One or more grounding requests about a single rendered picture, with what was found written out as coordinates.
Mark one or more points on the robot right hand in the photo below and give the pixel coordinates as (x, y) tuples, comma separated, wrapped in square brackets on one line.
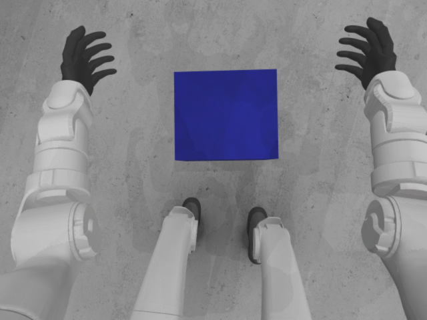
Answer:
[(378, 49)]

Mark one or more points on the left robot shin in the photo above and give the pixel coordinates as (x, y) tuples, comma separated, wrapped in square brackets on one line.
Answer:
[(181, 210)]

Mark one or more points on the robot left forearm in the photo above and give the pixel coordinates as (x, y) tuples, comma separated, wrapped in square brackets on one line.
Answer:
[(61, 150)]

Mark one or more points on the robot left hand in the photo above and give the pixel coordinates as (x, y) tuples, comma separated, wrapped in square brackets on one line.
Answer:
[(76, 65)]

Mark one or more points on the left robot upper arm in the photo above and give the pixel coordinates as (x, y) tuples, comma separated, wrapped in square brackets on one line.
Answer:
[(51, 245)]

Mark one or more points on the right robot upper arm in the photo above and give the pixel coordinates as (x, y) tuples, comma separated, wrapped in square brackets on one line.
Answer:
[(395, 228)]

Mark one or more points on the right robot thigh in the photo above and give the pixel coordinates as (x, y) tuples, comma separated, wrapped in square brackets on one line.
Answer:
[(283, 295)]

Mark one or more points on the robot right forearm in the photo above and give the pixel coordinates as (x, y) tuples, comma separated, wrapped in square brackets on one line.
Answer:
[(398, 129)]

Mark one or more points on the carton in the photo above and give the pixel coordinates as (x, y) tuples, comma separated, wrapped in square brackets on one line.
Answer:
[(226, 115)]

